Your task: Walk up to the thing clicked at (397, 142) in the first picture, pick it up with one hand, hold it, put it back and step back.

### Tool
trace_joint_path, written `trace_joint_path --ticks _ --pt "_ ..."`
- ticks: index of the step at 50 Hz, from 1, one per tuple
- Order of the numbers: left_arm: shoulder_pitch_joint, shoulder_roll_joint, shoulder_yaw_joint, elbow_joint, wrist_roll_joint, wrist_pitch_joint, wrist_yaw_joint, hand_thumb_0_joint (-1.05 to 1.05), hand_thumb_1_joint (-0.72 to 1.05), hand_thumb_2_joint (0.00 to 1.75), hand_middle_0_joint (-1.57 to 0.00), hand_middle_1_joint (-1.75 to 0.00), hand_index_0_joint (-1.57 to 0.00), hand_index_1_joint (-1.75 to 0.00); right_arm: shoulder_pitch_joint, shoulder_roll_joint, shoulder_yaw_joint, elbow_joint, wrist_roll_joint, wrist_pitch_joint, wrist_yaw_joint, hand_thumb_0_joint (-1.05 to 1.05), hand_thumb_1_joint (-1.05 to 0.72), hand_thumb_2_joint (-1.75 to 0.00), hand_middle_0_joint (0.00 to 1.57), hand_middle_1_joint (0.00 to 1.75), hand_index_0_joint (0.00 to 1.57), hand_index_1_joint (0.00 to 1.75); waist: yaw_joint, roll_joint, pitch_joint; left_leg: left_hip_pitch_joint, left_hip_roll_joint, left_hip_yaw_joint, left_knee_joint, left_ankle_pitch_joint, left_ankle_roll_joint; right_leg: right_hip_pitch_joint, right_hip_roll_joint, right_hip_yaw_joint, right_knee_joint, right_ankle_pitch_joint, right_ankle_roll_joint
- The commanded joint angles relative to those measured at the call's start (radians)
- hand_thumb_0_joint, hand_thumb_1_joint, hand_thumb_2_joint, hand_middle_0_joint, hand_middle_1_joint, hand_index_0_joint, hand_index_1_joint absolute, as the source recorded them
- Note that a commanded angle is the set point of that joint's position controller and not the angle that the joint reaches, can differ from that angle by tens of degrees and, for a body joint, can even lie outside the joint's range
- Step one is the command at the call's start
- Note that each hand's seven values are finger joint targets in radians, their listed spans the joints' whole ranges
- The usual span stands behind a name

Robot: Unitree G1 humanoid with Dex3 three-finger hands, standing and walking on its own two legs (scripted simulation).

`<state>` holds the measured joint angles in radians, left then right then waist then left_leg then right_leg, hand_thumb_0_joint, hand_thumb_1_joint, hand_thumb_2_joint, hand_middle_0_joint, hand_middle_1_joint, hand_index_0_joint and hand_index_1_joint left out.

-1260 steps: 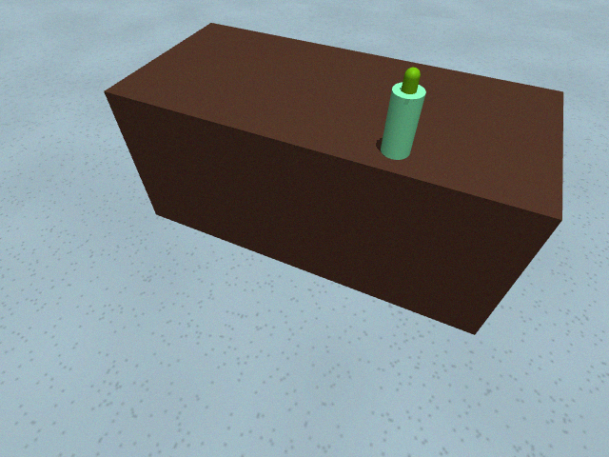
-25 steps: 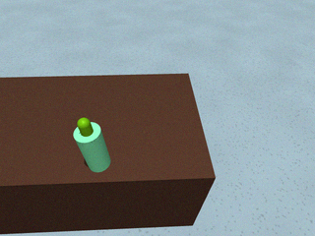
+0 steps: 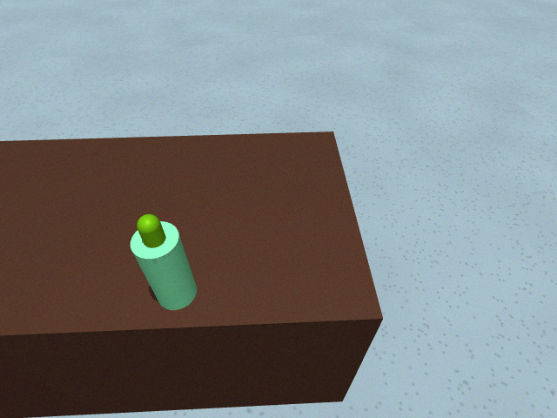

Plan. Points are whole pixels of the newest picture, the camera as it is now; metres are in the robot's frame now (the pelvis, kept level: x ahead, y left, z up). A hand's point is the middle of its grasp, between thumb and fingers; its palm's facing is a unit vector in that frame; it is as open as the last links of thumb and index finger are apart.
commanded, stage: home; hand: left
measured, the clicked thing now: (163, 260) +0.41 +0.22 -0.06
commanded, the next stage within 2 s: stand in 0.68 s
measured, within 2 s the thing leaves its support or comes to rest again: neither
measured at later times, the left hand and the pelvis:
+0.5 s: hand out of the picture +0.09 +0.25 -0.16, palm faces -0.04 -0.94 -0.35, open 17.6 cm; pelvis +0.02 +0.00 +0.00, yaw +0 degrees
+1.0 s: hand out of the picture +0.10 +0.25 -0.16, palm faces -0.04 -0.94 -0.35, open 15.3 cm; pelvis +0.03 -0.01 +0.00, yaw +0 degrees
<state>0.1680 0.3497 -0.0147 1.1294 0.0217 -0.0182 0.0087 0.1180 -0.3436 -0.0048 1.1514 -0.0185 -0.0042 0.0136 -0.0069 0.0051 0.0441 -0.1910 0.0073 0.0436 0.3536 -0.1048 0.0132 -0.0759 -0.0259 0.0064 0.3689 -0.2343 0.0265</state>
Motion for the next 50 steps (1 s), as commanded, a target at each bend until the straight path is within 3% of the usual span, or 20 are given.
trace_joint_path --ticks 1,21,30,35,39,41,42,44,47,50 --pt "-0.025 0.208 0.037 -0.046 -0.006 -0.014 0.01 0.0 -0.61 0.02 -0.04 -0.05 -0.04 -0.04 -0.048 -0.208 -0.041 -0.051 0.007 -0.021 -0.017 0.0 -0.9 -0.9 0.2 0.3 0.2 0.3 -0.003 -0.007 -0.015 0.079 0.117 -0.147 -0.082 -0.086 0.01 -0.116 -0.094 0.086 -0.1 -0.009 -0.046" --pt "-0.044 0.208 0.047 -0.054 -0.01 -0.013 0.01 0.0 -0.59 0.04 -0.05 -0.05 -0.05 -0.05 -0.051 -0.217 -0.035 -0.04 0.008 -0.025 -0.021 0.0 -0.9 -0.9 0.2 0.3 0.2 0.3 -0.001 0.009 -0.064 0.122 0.122 -0.122 -0.047 0.099 0.008 -0.049 -0.105 0.079 -0.107 0.161 -0.033" --pt "-0.051 0.208 0.051 -0.056 -0.008 -0.01 0.008 0.0 -0.59 0.04 -0.04 -0.05 -0.05 -0.05 -0.058 -0.224 -0.038 -0.043 0.007 -0.023 -0.023 0.0 -0.9 -0.9 0.2 0.3 0.2 0.3 -0.003 0.01 -0.05 0.128 0.121 -0.123 -0.055 0.049 0.005 -0.062 -0.106 0.079 -0.125 0.114 -0.036" --pt "-0.062 0.212 0.054 -0.062 -0.008 -0.011 0.009 0.0 -0.61 0.02 -0.04 -0.04 -0.04 -0.04 -0.057 -0.214 -0.037 -0.045 0.007 -0.027 -0.023 0.0 -0.9 -0.9 0.2 0.3 0.2 0.3 -0.004 0.003 -0.073 0.136 0.128 -0.122 -0.049 0.134 0.004 -0.041 -0.107 0.073 -0.109 0.161 -0.036" --pt "-0.06 0.208 0.053 -0.061 -0.01 -0.009 0.009 0.0 -0.6 0.03 -0.04 -0.05 -0.05 -0.05 -0.061 -0.216 -0.038 -0.044 0.009 -0.026 -0.023 0.0 -0.9 -0.9 0.2 0.3 0.2 0.3 -0.003 -0.006 -0.061 0.136 0.127 -0.126 -0.052 0.114 0.005 -0.042 -0.107 0.069 -0.116 0.146 -0.036" --pt "-0.061 0.208 0.053 -0.061 -0.01 -0.01 0.009 0.0 -0.44 0.19 -0.2 -0.21 -0.2 -0.21 -0.065 -0.213 -0.038 -0.045 0.01 -0.023 -0.022 0.0 -0.9 -0.9 0.2 0.3 0.2 0.3 -0.003 -0.013 -0.046 0.127 0.125 -0.126 -0.055 0.091 0.005 -0.054 -0.105 0.069 -0.125 0.12 -0.035" --pt "-0.063 0.211 0.053 -0.063 -0.009 -0.01 0.009 0.0 -0.36 0.27 -0.2 -0.29 -0.2 -0.29 -0.065 -0.216 -0.038 -0.047 0.008 -0.022 -0.022 0.0 -0.9 -0.9 0.2 0.3 0.2 0.3 -0.004 -0.01 -0.048 0.127 0.122 -0.125 -0.055 0.071 0.005 -0.055 -0.106 0.071 -0.13 0.114 -0.035" --pt "-0.06 0.207 0.054 -0.062 -0.01 -0.009 0.009 0.0 -0.2 0.43 -0.2 -0.3 -0.2 -0.3 -0.061 -0.217 -0.038 -0.046 0.01 -0.022 -0.021 0.0 -0.9 -0.9 0.2 0.3 0.2 0.3 -0.005 -0.003 -0.049 0.121 0.122 -0.127 -0.058 0.059 0.005 -0.048 -0.108 0.072 -0.129 0.106 -0.039" --pt "-0.054 0.211 0.055 -0.069 -0.011 -0.012 0.009 0.0 0.04 0.67 -0.2 -0.3 -0.2 -0.3 -0.067 -0.216 -0.038 -0.054 0.01 -0.025 -0.022 0.0 -0.9 -0.9 0.2 0.3 0.2 0.3 0.002 0.0 -0.089 0.148 0.129 -0.12 -0.035 0.161 0.011 -0.022 -0.112 0.069 -0.117 0.194 -0.037" --pt "-0.05 0.209 0.054 -0.067 -0.011 -0.012 0.009 0.0 0.28 0.9 -0.2 -0.3 -0.2 -0.3 -0.057 -0.216 -0.036 -0.049 0.01 -0.027 -0.023 0.0 -0.9 -0.9 0.2 0.3 0.2 0.3 -0.001 0.006 -0.091 0.15 0.13 -0.122 -0.036 0.176 0.01 -0.013 -0.113 0.068 -0.112 0.212 -0.034"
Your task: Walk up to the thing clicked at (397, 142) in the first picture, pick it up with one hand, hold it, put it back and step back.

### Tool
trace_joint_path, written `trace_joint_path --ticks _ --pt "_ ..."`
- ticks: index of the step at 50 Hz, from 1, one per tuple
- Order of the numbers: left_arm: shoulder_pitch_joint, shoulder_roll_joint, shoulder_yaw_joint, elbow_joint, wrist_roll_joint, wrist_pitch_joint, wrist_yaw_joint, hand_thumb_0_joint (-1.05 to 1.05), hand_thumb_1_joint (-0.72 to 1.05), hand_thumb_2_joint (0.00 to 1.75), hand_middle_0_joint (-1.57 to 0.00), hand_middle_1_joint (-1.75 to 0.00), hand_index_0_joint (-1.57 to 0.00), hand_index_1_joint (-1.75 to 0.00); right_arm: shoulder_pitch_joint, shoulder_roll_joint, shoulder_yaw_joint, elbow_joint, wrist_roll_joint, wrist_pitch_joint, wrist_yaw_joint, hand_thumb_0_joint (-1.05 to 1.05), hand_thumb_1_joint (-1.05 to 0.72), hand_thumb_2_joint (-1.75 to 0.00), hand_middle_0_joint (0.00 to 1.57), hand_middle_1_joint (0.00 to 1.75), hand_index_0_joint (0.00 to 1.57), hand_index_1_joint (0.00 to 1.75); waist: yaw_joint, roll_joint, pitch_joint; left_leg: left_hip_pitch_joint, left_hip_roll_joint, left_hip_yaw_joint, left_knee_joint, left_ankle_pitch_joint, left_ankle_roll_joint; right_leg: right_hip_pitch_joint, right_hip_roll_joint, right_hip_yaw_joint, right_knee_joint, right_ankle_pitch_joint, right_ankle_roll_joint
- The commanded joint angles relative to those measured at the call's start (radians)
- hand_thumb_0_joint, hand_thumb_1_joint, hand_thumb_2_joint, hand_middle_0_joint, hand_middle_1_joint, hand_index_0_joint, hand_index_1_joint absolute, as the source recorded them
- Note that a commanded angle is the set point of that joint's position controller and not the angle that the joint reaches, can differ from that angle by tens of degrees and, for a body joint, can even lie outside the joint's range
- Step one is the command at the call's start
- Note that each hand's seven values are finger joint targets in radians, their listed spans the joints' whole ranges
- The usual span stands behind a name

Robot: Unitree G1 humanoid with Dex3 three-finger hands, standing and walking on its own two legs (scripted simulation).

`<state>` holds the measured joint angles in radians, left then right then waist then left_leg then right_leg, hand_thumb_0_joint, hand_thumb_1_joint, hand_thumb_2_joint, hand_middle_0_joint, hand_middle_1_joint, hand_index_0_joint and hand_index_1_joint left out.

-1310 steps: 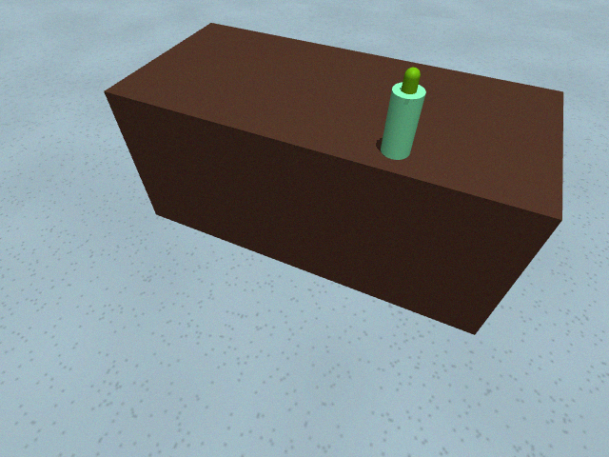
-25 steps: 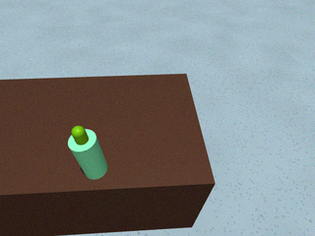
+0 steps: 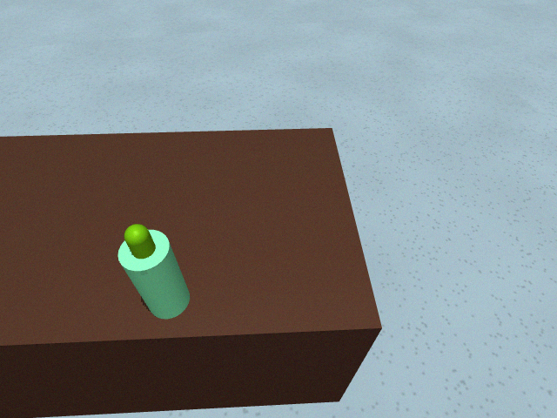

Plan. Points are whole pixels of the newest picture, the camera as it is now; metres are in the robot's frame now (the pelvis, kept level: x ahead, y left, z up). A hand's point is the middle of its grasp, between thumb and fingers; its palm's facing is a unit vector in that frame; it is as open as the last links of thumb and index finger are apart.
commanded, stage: stand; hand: left
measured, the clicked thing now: (154, 269) +0.39 +0.23 -0.06
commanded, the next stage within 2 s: none
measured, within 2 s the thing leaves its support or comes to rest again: neither
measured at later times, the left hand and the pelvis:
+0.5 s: hand out of the picture +0.06 +0.25 -0.16, palm faces -0.03 -0.94 -0.35, open 7.5 cm; pelvis +0.00 +0.00 +0.00, yaw +0 degrees
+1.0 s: hand out of the picture +0.07 +0.25 -0.16, palm faces -0.03 -0.94 -0.34, open 7.4 cm; pelvis +0.00 +0.00 +0.00, yaw +1 degrees
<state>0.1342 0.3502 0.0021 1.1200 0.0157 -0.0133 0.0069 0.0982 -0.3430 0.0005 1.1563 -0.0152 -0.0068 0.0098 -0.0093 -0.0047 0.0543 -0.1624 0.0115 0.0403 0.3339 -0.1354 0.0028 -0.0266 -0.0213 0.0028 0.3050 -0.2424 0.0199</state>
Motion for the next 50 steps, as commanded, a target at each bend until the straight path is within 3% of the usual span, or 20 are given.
trace_joint_path --ticks 1,4,8,20,28,31,40,46,50 --pt "-0.021 0.213 0.039 -0.06 -0.003 -0.017 0.011 0.0 0.36 0.9 -0.2 -0.3 -0.2 -0.3 -0.04 -0.213 -0.041 -0.057 0.006 -0.024 -0.02 0.0 -0.9 -0.9 0.2 0.3 0.2 0.3 0.002 0.01 -0.099 0.123 0.124 -0.116 -0.014 0.226 0.02 -0.067 -0.117 0.068 -0.044 0.236 -0.026" --pt "-0.021 0.213 0.038 -0.057 -0.003 -0.013 0.012 0.0 0.6 0.9 -0.2 -0.3 -0.2 -0.3 -0.037 -0.21 -0.04 -0.056 0.007 -0.021 -0.022 0.0 -0.9 -0.9 0.2 0.3 0.2 0.3 -0.002 -0.002 -0.076 0.117 0.122 -0.118 -0.023 0.176 0.018 -0.083 -0.115 0.069 -0.057 0.191 -0.028" --pt "-0.021 0.211 0.038 -0.062 -0.004 -0.014 0.011 0.0 0.9 0.9 -0.2 -0.3 -0.2 -0.3 -0.042 -0.212 -0.04 -0.056 0.006 -0.022 -0.02 0.0 -0.9 -0.9 0.2 0.3 0.2 0.3 0.001 0.009 -0.072 0.118 0.124 -0.119 -0.022 0.185 0.017 -0.082 -0.116 0.068 -0.056 0.191 -0.031" --pt "-0.02 0.208 0.041 -0.065 -0.002 -0.011 0.006 0.0 0.9 0.9 -0.2 -0.3 -0.2 -0.3 -0.035 -0.217 -0.045 -0.06 0.006 -0.021 -0.018 0.0 -0.9 -0.9 0.2 0.3 0.2 0.3 -0.003 0.01 -0.043 0.083 0.114 -0.127 -0.049 0.063 0.014 -0.103 -0.111 0.069 -0.073 0.082 -0.038" --pt "-0.012 0.211 0.041 -0.068 -0.003 -0.015 0.008 0.0 0.9 0.9 -0.2 -0.3 -0.2 -0.3 -0.044 -0.211 -0.043 -0.065 0.008 -0.025 -0.018 0.0 -0.9 -0.9 0.2 0.3 0.2 0.3 0.003 -0.001 -0.073 0.118 0.124 -0.128 -0.029 0.164 0.02 -0.089 -0.115 0.067 -0.06 0.159 -0.035" --pt "-0.017 0.212 0.042 -0.069 -0.005 -0.015 0.008 0.0 0.9 0.9 -0.2 -0.3 -0.2 -0.3 -0.032 -0.215 -0.042 -0.061 0.007 -0.022 -0.018 0.0 -0.9 -0.9 0.2 0.3 0.2 0.3 -0.001 0.001 -0.053 0.095 0.116 -0.125 -0.036 0.122 0.015 -0.092 -0.115 0.073 -0.069 0.136 -0.034" --pt "-0.007 0.21 0.04 -0.071 -0.005 -0.015 0.008 0.0 0.9 0.9 -0.2 -0.3 -0.2 -0.3 -0.029 -0.21 -0.04 -0.066 0.008 -0.022 -0.018 0.0 -0.9 -0.9 0.2 0.3 0.2 0.3 0.003 0.004 -0.078 0.103 0.123 -0.123 -0.016 0.183 0.019 -0.065 -0.119 0.069 -0.063 0.188 -0.034" --pt "-0.005 0.21 0.039 -0.07 -0.003 -0.013 0.008 0.0 0.9 0.9 -0.2 -0.3 -0.2 -0.3 -0.037 -0.217 -0.041 -0.067 0.008 -0.02 -0.019 0.0 -0.9 -0.9 0.2 0.3 0.2 0.3 0.001 0.009 -0.052 0.096 0.121 -0.129 -0.03 0.119 0.016 -0.09 -0.114 0.067 -0.075 0.126 -0.033" --pt "-0.007 0.214 0.04 -0.075 -0.003 -0.016 0.006 0.0 0.9 0.9 -0.2 -0.3 -0.2 -0.3 -0.038 -0.214 -0.041 -0.073 0.007 -0.02 -0.017 0.0 -0.9 -0.9 0.2 0.3 0.2 0.3 0.002 0.013 -0.062 0.098 0.119 -0.127 -0.026 0.123 0.02 -0.082 -0.117 0.07 -0.077 0.142 -0.034"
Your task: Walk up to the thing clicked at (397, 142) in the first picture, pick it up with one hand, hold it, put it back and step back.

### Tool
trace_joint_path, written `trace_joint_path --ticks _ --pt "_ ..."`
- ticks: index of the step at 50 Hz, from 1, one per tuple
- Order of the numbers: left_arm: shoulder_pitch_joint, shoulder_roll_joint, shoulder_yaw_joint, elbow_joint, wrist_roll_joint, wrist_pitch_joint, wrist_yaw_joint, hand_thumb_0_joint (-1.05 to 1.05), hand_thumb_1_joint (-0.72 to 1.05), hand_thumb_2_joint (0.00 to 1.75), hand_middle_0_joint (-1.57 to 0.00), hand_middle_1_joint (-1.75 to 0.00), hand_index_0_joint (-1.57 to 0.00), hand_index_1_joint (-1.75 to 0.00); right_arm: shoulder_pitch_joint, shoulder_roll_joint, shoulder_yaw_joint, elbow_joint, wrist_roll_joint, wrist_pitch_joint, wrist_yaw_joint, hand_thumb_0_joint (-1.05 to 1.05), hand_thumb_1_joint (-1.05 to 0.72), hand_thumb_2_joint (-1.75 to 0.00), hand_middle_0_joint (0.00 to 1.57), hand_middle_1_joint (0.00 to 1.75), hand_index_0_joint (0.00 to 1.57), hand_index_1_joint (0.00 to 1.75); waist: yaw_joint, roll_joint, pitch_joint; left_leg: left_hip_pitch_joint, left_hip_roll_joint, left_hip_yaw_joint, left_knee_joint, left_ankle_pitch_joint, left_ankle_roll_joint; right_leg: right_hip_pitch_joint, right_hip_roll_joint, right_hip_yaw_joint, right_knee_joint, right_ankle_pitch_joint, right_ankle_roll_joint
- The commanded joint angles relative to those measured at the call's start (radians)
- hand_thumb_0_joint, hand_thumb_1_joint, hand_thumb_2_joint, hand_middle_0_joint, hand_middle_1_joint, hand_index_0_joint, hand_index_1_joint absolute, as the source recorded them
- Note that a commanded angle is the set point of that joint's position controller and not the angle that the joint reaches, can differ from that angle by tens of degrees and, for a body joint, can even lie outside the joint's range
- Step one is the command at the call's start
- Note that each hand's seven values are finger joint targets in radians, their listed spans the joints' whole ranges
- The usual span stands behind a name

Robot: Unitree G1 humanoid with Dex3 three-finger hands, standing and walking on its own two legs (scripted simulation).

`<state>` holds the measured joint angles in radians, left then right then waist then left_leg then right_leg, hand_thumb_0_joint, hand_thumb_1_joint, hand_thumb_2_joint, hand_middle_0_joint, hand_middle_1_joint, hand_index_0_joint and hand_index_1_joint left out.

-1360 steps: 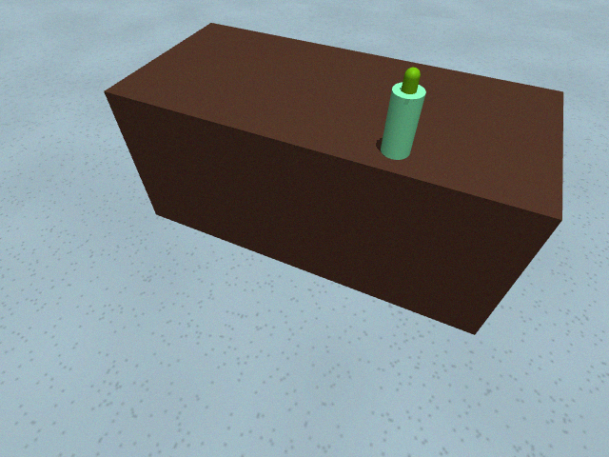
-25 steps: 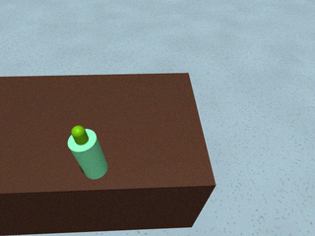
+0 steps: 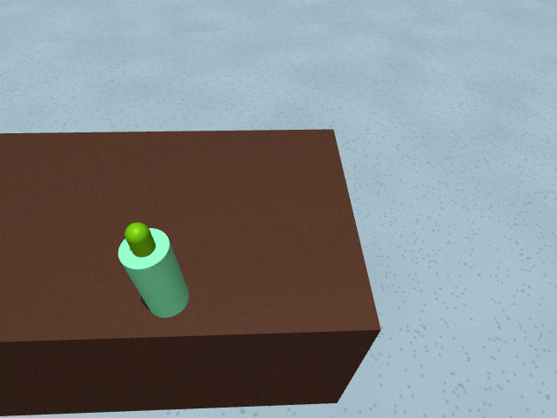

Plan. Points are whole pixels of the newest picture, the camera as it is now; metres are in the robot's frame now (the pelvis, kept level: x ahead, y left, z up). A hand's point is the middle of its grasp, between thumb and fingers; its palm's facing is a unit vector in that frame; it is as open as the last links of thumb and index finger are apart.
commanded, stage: stand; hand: left
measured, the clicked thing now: (153, 267) +0.39 +0.23 -0.06
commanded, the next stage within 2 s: step back in 1.30 s
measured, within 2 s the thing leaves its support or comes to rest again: neither
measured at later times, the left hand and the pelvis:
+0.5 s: hand out of the picture +0.07 +0.26 -0.16, palm faces -0.03 -0.94 -0.34, open 7.4 cm; pelvis +0.00 +0.00 +0.00, yaw +0 degrees
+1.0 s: hand out of the picture +0.06 +0.26 -0.16, palm faces -0.03 -0.94 -0.34, open 7.4 cm; pelvis +0.00 +0.00 +0.00, yaw +0 degrees
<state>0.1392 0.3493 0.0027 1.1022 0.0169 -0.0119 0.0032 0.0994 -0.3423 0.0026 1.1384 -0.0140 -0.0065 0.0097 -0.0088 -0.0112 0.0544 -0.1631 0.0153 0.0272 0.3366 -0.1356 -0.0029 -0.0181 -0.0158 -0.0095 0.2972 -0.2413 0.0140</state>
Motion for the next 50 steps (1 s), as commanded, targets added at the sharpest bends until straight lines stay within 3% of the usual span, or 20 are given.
trace_joint_path --ticks 1,3,7,13,16,21,29,42,46,50 --pt "-0.012 0.215 0.041 -0.056 -0.004 -0.018 0.011 0.0 0.9 0.9 -0.2 -0.3 -0.2 -0.3 -0.039 -0.215 -0.044 -0.055 0.008 -0.021 -0.016 0.0 -0.9 -0.9 0.2 0.3 0.2 0.3 0.0 0.017 -0.074 0.105 0.117 -0.114 -0.024 0.147 0.025 -0.08 -0.124 0.081 -0.064 0.161 -0.028" --pt "-0.018 0.214 0.041 -0.059 -0.006 -0.019 0.012 0.0 0.9 0.9 -0.2 -0.3 -0.2 -0.3 -0.034 -0.21 -0.042 -0.054 0.006 -0.024 -0.017 0.0 -0.9 -0.9 0.2 0.3 0.2 0.3 0.002 0.016 -0.081 0.105 0.12 -0.112 -0.018 0.204 0.024 -0.068 -0.126 0.078 -0.053 0.211 -0.026" --pt "-0.016 0.214 0.041 -0.058 -0.004 -0.017 0.01 0.0 0.9 0.9 -0.2 -0.3 -0.2 -0.3 -0.031 -0.214 -0.042 -0.054 0.006 -0.022 -0.018 0.0 -0.9 -0.9 0.2 0.3 0.2 0.3 0.0 0.019 -0.069 0.097 0.115 -0.11 -0.029 0.142 0.025 -0.075 -0.125 0.081 -0.065 0.163 -0.028" --pt "-0.013 0.21 0.04 -0.057 -0.003 -0.014 0.01 0.0 0.9 0.9 -0.2 -0.3 -0.2 -0.3 -0.04 -0.219 -0.046 -0.055 0.007 -0.021 -0.018 0.0 -0.9 -0.9 0.2 0.3 0.2 0.3 0.003 0.01 -0.055 0.094 0.119 -0.121 -0.032 0.138 0.024 -0.094 -0.119 0.073 -0.065 0.118 -0.028" --pt "-0.015 0.214 0.041 -0.063 -0.006 -0.017 0.011 0.0 0.9 0.9 -0.2 -0.3 -0.2 -0.3 -0.033 -0.214 -0.045 -0.056 0.006 -0.024 -0.018 0.0 -0.9 -0.9 0.2 0.3 0.2 0.3 0.003 0.018 -0.095 0.11 0.121 -0.113 -0.017 0.206 0.027 -0.061 -0.127 0.076 -0.05 0.2 -0.03" --pt "-0.009 0.211 0.039 -0.061 -0.005 -0.015 0.012 0.0 0.9 0.9 -0.2 -0.3 -0.2 -0.3 -0.034 -0.219 -0.044 -0.056 0.006 -0.025 -0.02 0.0 -0.9 -0.9 0.2 0.3 0.2 0.3 0.005 0.02 -0.094 0.112 0.122 -0.112 -0.014 0.234 0.028 -0.057 -0.125 0.068 -0.043 0.221 -0.025" --pt "-0.011 0.214 0.04 -0.055 -0.005 -0.012 0.01 0.0 0.9 0.9 -0.2 -0.3 -0.2 -0.3 -0.027 -0.221 -0.045 -0.051 0.007 -0.021 -0.017 0.0 -0.9 -0.9 0.2 0.3 0.2 0.3 -0.002 0.017 -0.035 0.075 0.109 -0.12 -0.048 0.091 0.023 -0.094 -0.121 0.074 -0.07 0.09 -0.03" --pt "-0.003 0.216 0.042 -0.059 -0.005 -0.015 0.009 0.0 0.9 0.9 -0.2 -0.3 -0.2 -0.3 -0.037 -0.221 -0.046 -0.056 0.006 -0.026 -0.019 0.0 -0.9 -0.9 0.2 0.3 0.2 0.3 0.007 0.024 -0.072 0.096 0.117 -0.125 -0.031 0.163 0.027 -0.074 -0.124 0.072 -0.055 0.141 -0.03" --pt "-0.001 0.213 0.042 -0.058 -0.004 -0.014 0.007 0.0 0.9 0.9 -0.2 -0.3 -0.2 -0.3 -0.029 -0.219 -0.044 -0.053 0.007 -0.025 -0.019 0.0 -0.9 -0.9 0.2 0.3 0.2 0.3 0.004 0.024 -0.063 0.095 0.111 -0.124 -0.037 0.138 0.024 -0.085 -0.122 0.071 -0.056 0.129 -0.03" --pt "-0.004 0.214 0.041 -0.061 -0.005 -0.015 0.012 0.0 0.9 0.9 -0.2 -0.3 -0.2 -0.3 -0.031 -0.216 -0.043 -0.057 0.007 -0.026 -0.019 0.0 -0.9 -0.9 0.2 0.3 0.2 0.3 0.005 0.007 -0.09 0.112 0.121 -0.119 -0.008 0.248 0.03 -0.066 -0.128 0.067 -0.041 0.217 -0.026"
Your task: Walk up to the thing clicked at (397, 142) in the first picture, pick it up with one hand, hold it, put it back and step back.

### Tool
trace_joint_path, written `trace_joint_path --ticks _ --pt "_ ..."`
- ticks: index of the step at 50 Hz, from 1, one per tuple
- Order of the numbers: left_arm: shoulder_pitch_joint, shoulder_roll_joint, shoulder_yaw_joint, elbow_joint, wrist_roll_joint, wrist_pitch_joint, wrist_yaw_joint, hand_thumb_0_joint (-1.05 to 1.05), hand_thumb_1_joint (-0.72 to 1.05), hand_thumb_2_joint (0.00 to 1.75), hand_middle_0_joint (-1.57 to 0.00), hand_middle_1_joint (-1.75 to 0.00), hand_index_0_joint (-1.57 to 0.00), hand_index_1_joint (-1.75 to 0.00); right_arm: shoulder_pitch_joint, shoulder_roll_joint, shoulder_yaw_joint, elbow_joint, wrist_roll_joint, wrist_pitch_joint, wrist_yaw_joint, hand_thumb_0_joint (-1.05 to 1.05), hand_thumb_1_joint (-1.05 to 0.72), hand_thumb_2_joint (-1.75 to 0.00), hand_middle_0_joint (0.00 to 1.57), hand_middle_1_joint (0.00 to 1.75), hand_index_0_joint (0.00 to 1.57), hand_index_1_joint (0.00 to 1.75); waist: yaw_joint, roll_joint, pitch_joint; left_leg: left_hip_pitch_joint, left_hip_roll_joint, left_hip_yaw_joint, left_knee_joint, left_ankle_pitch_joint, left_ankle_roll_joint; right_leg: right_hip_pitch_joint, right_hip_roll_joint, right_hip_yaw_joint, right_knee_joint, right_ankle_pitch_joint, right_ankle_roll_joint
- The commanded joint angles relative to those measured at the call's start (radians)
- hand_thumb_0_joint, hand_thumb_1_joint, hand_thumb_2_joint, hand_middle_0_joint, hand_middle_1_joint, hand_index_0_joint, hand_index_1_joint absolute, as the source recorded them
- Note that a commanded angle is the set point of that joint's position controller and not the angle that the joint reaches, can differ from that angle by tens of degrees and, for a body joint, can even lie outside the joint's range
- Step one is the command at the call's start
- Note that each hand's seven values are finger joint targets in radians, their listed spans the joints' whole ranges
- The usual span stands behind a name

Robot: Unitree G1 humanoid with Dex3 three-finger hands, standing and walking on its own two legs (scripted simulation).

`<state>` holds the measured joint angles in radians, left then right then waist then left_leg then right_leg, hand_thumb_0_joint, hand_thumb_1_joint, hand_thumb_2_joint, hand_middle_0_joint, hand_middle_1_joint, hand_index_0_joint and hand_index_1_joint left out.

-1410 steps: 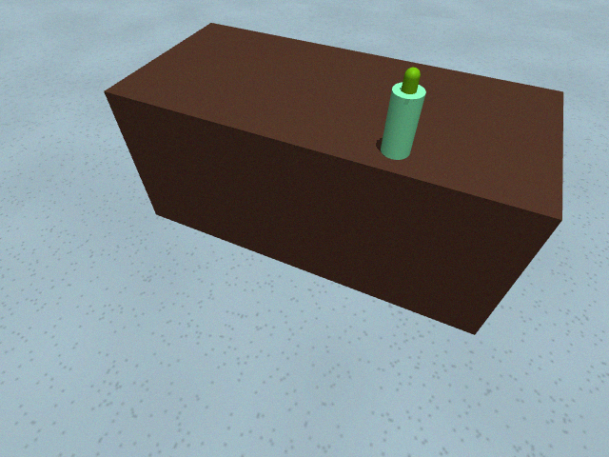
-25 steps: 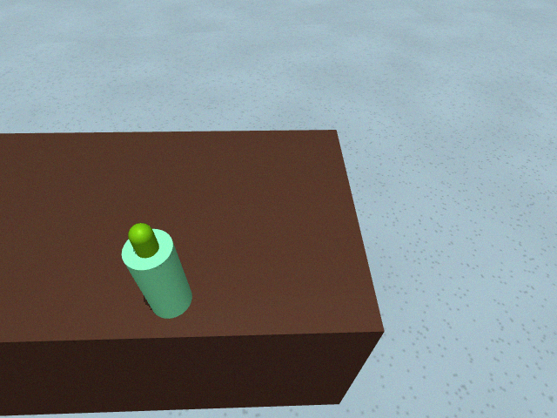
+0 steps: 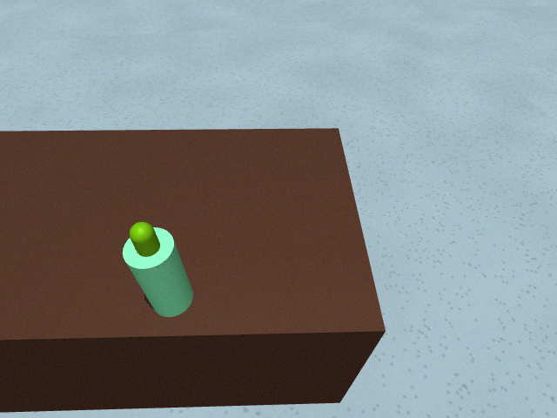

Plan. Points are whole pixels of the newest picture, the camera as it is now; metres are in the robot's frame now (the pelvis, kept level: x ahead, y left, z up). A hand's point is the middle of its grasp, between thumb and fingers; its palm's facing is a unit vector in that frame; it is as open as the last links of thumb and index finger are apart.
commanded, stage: stand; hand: left
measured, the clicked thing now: (158, 267) +0.39 +0.23 -0.06
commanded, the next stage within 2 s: step back in 0.30 s
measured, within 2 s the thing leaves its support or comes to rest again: neither
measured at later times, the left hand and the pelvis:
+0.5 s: hand out of the picture +0.04 +0.26 -0.16, palm faces +0.00 -0.92 -0.40, open 7.4 cm; pelvis -0.05 -0.02 -0.01, yaw +1 degrees
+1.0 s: hand out of the picture -0.06 +0.23 -0.16, palm faces +0.12 -0.90 -0.41, open 7.4 cm; pelvis -0.15 -0.05 -0.03, yaw +8 degrees
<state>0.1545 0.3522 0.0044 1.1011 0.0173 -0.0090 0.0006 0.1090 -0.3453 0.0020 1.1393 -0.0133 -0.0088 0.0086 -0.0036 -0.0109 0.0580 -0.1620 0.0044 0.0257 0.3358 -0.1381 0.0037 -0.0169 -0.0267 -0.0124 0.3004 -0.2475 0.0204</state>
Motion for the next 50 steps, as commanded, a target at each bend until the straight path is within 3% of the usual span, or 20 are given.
trace_joint_path --ticks 1,14,15,18,21,23,26,27,28,29,30,31,32,34,35,36,39,43,46,50 --pt "-0.018 0.212 0.039 -0.06 -0.006 -0.017 0.014 0.0 0.9 0.9 -0.2 -0.3 -0.2 -0.3 -0.034 -0.212 -0.043 -0.056 0.007 -0.023 -0.02 0.0 -0.9 -0.9 0.2 0.3 0.2 0.3 0.0 0.0 -0.095 0.115 0.131 -0.112 -0.008 0.231 0.023 -0.068 -0.118 0.072 -0.047 0.211 -0.034" --pt "-0.028 0.216 0.04 -0.06 -0.006 -0.017 0.012 0.0 0.9 0.9 -0.2 -0.3 -0.2 -0.3 -0.042 -0.216 -0.043 -0.058 0.004 -0.022 -0.017 0.0 -0.9 -0.9 0.2 0.3 0.2 0.3 -0.002 0.014 -0.056 0.08 0.125 -0.118 -0.033 0.153 0.017 -0.078 -0.114 0.076 -0.064 0.137 -0.037" --pt "-0.056 0.276 0.083 -0.077 -0.02 -0.002 0.016 0.0 0.9 0.9 -0.2 -0.3 -0.2 -0.3 -0.066 -0.287 -0.071 -0.087 0.011 -0.005 -0.013 0.0 -0.9 -0.9 0.2 0.3 0.2 0.3 -0.005 0.032 0.044 0.004 0.123 -0.141 0.055 0.373 0.052 -0.146 -0.086 0.056 0.053 0.279 -0.045" --pt "-0.011 0.224 0.081 -0.107 -0.027 0.012 0.021 0.0 0.9 0.9 -0.2 -0.3 -0.2 -0.3 -0.035 -0.29 -0.087 -0.121 0.024 0.006 -0.015 0.0 -0.9 -0.9 0.2 0.3 0.2 0.3 -0.008 0.091 -0.066 0.03 0.187 -0.174 0.062 0.505 0.136 -0.126 -0.024 0.007 0.223 0.219 -0.053" --pt "0.044 0.196 0.087 -0.125 -0.023 0.037 0.017 0.0 0.9 0.9 -0.2 -0.3 -0.2 -0.3 -0.058 -0.318 -0.11 -0.174 0.018 0.019 -0.017 0.0 -0.9 -0.9 0.2 0.3 0.2 0.3 0.006 0.207 -0.142 0.003 0.296 -0.285 0.004 0.4 0.233 -0.153 0.043 -0.008 0.445 -0.163 -0.057" --pt "0.05 0.198 0.096 -0.142 -0.02 0.05 0.012 0.0 0.9 0.9 -0.2 -0.3 -0.2 -0.3 -0.07 -0.314 -0.115 -0.207 0.003 0.029 -0.022 0.0 -0.9 -0.9 0.2 0.3 0.2 0.3 0.002 0.224 -0.159 -0.054 0.322 -0.303 -0.002 0.301 0.267 -0.18 0.032 0.042 0.59 -0.309 -0.065" --pt "0.108 0.184 0.105 -0.148 -0.019 0.054 0.006 0.0 0.9 0.9 -0.2 -0.3 -0.2 -0.3 -0.134 -0.286 -0.113 -0.258 -0.009 0.046 -0.024 0.0 -0.9 -0.9 0.2 0.3 0.2 0.3 0.049 0.181 -0.16 -0.11 0.261 -0.213 0.121 0.26 0.222 -0.171 0.016 0.042 0.478 -0.209 -0.072" --pt "0.132 0.176 0.106 -0.149 -0.014 0.048 0.009 0.0 0.9 0.9 -0.2 -0.3 -0.2 -0.3 -0.157 -0.28 -0.109 -0.269 -0.004 0.053 -0.022 0.0 -0.9 -0.9 0.2 0.3 0.2 0.3 0.077 0.17 -0.146 -0.103 0.22 -0.184 0.197 0.234 0.179 -0.166 0.0 0.038 0.299 -0.093 -0.061" --pt "0.129 0.207 0.11 -0.153 0.001 0.036 0.016 0.0 0.9 0.9 -0.2 -0.3 -0.2 -0.3 -0.166 -0.251 -0.099 -0.275 0.011 0.061 -0.018 0.0 -0.9 -0.9 0.2 0.3 0.2 0.3 0.087 0.057 -0.107 -0.113 0.126 -0.135 0.308 0.152 0.112 -0.2 -0.06 0.109 0.09 0.051 -0.043" --pt "0.083 0.299 0.132 -0.177 0.019 0.027 0.022 0.0 0.9 0.9 -0.2 -0.3 -0.2 -0.3 -0.146 -0.213 -0.09 -0.29 0.027 0.063 -0.019 0.0 -0.9 -0.9 0.2 0.3 0.2 0.3 0.058 -0.141 -0.061 -0.266 -0.036 -0.104 0.445 -0.058 0.05 -0.172 -0.185 0.31 0.026 0.235 -0.058" --pt "0.025 0.353 0.148 -0.208 0.019 0.026 0.022 0.0 0.9 0.9 -0.2 -0.3 -0.2 -0.3 -0.106 -0.186 -0.081 -0.285 0.02 0.069 -0.026 0.0 -0.9 -0.9 0.2 0.3 0.2 0.3 0.042 -0.208 -0.017 -0.377 -0.144 -0.144 0.581 -0.416 0.014 -0.18 -0.291 0.418 0.002 0.338 -0.149" --pt "-0.044 0.323 0.136 -0.236 0.021 0.025 0.021 0.0 0.9 0.9 -0.2 -0.3 -0.2 -0.3 -0.012 -0.2 -0.085 -0.255 0.015 0.078 -0.032 0.0 -0.9 -0.9 0.2 0.3 0.2 0.3 -0.021 -0.126 -0.017 -0.349 -0.125 -0.207 0.705 -0.456 0.014 -0.212 -0.299 0.338 0.043 0.407 -0.188" --pt "-0.076 0.365 0.144 -0.265 0.031 0.018 0.024 0.0 0.9 0.9 -0.2 -0.3 -0.2 -0.3 0.012 -0.215 -0.097 -0.259 0.012 0.078 -0.038 0.0 -0.9 -0.9 0.2 0.3 0.2 0.3 -0.011 -0.187 -0.06 -0.337 -0.122 -0.218 0.808 -0.478 0.028 -0.276 -0.369 0.427 0.043 0.46 -0.27" --pt "-0.12 0.302 0.136 -0.292 0.025 0.012 0.024 0.0 0.9 0.9 -0.2 -0.3 -0.2 -0.3 0.008 -0.264 -0.111 -0.25 0.014 0.071 -0.032 0.0 -0.9 -0.9 0.2 0.3 0.2 0.3 -0.019 -0.16 -0.044 -0.316 -0.104 -0.23 0.888 -0.371 0.013 -0.278 -0.281 0.315 0.065 0.408 -0.247" --pt "-0.145 0.272 0.132 -0.292 0.019 0.011 0.026 0.0 0.9 0.9 -0.2 -0.3 -0.2 -0.3 0.047 -0.271 -0.105 -0.234 0.018 0.068 -0.032 0.0 -0.9 -0.9 0.2 0.3 0.2 0.3 -0.048 -0.12 -0.052 -0.343 -0.115 -0.223 0.867 -0.316 0.003 -0.206 -0.198 0.199 0.113 0.461 -0.183" --pt "-0.125 0.262 0.129 -0.29 0.014 0.013 0.027 0.0 0.9 0.9 -0.2 -0.3 -0.2 -0.3 0.044 -0.255 -0.094 -0.243 0.013 0.065 -0.035 0.0 -0.9 -0.9 0.2 0.3 0.2 0.3 -0.038 -0.119 -0.063 -0.391 -0.13 -0.21 0.86 -0.309 0.003 -0.141 -0.18 0.167 0.15 0.503 -0.155" --pt "-0.001 0.238 0.126 -0.3 0.009 0.008 0.041 0.0 0.9 0.9 -0.2 -0.3 -0.2 -0.3 0.025 -0.243 -0.074 -0.26 0.003 0.055 -0.043 0.0 -0.9 -0.9 0.2 0.3 0.2 0.3 0.035 -0.085 -0.122 -0.462 -0.107 -0.202 0.819 -0.312 -0.008 0.067 -0.236 0.199 0.217 0.643 -0.196" --pt "0.068 0.249 0.134 -0.305 -0.001 0.014 0.054 0.0 0.9 0.9 -0.2 -0.3 -0.2 -0.3 -0.019 -0.23 -0.068 -0.291 -0.005 0.045 -0.047 0.0 -0.9 -0.9 0.2 0.3 0.2 0.3 0.077 -0.108 -0.118 -0.439 -0.067 -0.176 0.697 -0.378 -0.018 0.127 -0.284 0.222 0.231 0.697 -0.231" --pt "0.064 0.276 0.146 -0.327 -0.001 0.014 0.058 0.0 0.9 0.9 -0.2 -0.3 -0.2 -0.3 0.003 -0.239 -0.075 -0.296 -0.007 0.049 -0.042 0.0 -0.9 -0.9 0.2 0.3 0.2 0.3 0.076 -0.133 -0.136 -0.391 -0.037 -0.145 0.63 -0.4 -0.019 0.118 -0.32 0.239 0.233 0.704 -0.261" --pt "-0.012 0.314 0.151 -0.361 0.006 0.011 0.054 0.0 0.9 0.9 -0.2 -0.3 -0.2 -0.3 0.059 -0.256 -0.095 -0.286 -0.007 0.06 -0.024 0.0 -0.9 -0.9 0.2 0.3 0.2 0.3 0.035 -0.135 -0.15 -0.256 -0.003 -0.098 0.582 -0.397 -0.008 -0.056 -0.343 0.233 0.195 0.544 -0.267"
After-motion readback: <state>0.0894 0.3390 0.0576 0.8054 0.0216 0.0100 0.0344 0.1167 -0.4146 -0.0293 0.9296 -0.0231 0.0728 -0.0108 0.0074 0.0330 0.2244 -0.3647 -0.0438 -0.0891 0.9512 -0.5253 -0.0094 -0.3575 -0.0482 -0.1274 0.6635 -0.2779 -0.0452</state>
